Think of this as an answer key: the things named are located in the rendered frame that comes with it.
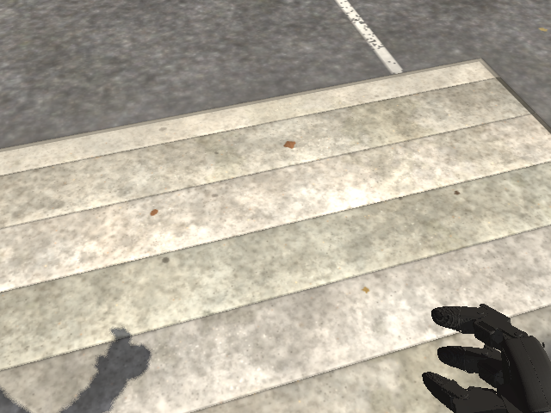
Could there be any robot right hand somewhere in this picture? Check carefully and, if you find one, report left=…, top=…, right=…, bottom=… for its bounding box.
left=422, top=304, right=551, bottom=413

